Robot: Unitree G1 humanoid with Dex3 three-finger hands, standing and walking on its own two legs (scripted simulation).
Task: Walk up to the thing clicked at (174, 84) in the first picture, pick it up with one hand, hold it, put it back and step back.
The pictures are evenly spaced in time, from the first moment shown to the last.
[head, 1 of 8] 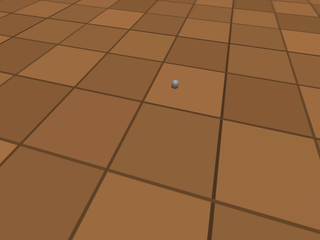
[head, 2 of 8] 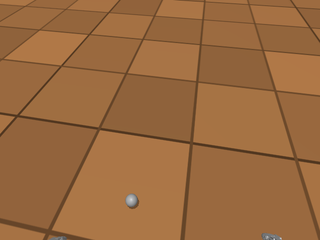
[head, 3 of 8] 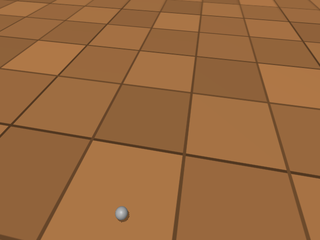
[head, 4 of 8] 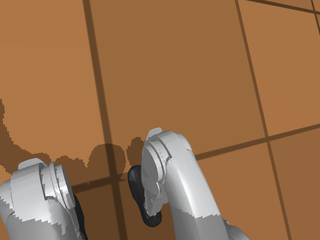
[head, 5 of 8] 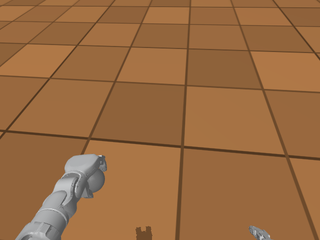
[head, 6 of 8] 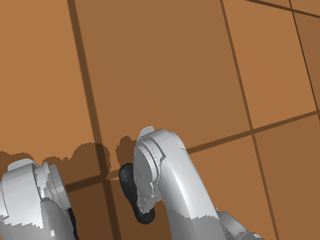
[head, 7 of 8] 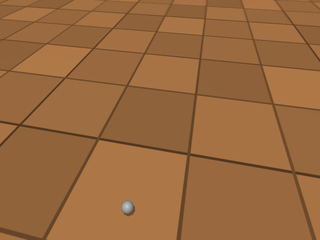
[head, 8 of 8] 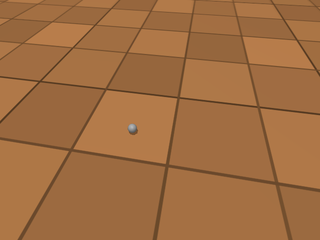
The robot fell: no
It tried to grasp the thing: yes
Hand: left
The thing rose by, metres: 0.67
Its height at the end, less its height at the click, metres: +0.00
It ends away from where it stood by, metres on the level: 0.02
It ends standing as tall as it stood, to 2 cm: yes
